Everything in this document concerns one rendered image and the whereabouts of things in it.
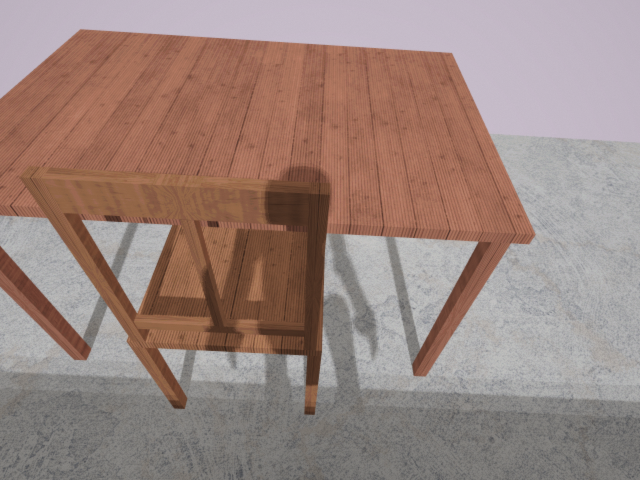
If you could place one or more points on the chair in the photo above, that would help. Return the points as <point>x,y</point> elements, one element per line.
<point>213,289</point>

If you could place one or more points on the table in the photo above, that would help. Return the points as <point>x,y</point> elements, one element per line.
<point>396,133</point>

